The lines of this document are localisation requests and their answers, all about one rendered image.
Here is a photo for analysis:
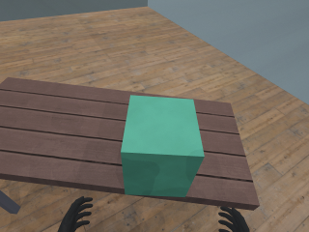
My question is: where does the left robot hand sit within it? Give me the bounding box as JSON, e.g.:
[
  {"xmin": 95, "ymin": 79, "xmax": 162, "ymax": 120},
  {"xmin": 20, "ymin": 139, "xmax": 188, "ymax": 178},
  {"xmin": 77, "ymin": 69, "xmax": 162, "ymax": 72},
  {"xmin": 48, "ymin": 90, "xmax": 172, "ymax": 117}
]
[{"xmin": 57, "ymin": 196, "xmax": 94, "ymax": 232}]

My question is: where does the table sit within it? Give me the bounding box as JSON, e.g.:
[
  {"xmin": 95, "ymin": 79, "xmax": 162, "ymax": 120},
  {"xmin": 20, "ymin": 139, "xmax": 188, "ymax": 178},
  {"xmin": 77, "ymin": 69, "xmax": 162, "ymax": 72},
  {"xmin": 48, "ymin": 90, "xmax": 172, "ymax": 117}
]
[{"xmin": 0, "ymin": 77, "xmax": 260, "ymax": 215}]

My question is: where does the carton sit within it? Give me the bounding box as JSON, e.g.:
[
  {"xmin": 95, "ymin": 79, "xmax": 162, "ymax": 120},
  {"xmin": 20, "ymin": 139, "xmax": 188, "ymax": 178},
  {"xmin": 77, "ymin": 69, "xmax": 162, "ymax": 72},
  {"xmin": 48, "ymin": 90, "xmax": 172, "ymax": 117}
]
[{"xmin": 121, "ymin": 95, "xmax": 205, "ymax": 197}]

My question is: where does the right robot hand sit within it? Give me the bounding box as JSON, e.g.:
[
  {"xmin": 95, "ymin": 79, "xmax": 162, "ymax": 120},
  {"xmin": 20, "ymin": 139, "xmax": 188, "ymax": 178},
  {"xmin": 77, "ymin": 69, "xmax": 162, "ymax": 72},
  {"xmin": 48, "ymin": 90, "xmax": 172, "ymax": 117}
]
[{"xmin": 218, "ymin": 206, "xmax": 250, "ymax": 232}]

